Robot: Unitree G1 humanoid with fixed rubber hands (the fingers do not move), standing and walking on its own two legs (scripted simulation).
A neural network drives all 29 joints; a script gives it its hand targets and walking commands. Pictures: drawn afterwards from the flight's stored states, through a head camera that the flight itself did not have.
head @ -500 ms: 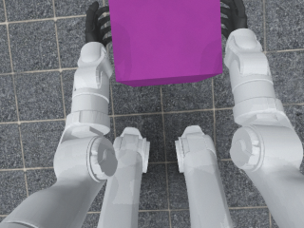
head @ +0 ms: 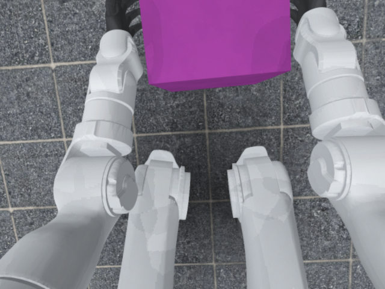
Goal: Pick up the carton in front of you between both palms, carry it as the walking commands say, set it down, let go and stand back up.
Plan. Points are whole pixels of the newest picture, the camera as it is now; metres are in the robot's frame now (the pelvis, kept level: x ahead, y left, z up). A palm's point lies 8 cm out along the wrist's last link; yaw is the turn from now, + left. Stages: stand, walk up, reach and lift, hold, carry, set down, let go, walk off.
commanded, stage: set down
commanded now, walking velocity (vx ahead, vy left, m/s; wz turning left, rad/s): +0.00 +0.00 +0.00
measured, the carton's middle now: (211, 31) +0.54 -0.03 -0.23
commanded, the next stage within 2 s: none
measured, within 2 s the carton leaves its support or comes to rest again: rests again in 0.24 s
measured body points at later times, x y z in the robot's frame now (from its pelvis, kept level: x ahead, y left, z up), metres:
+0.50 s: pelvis -0.01 +0.00 -0.01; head +0.34 -0.02 +0.26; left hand +0.53 +0.13 -0.18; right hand +0.53 -0.18 -0.18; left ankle +0.10 +0.12 -0.35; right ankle +0.10 -0.11 -0.35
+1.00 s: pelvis -0.01 +0.00 -0.02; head +0.35 -0.02 +0.23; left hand +0.52 +0.15 -0.20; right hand +0.53 -0.20 -0.21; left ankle +0.10 +0.12 -0.35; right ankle +0.10 -0.11 -0.35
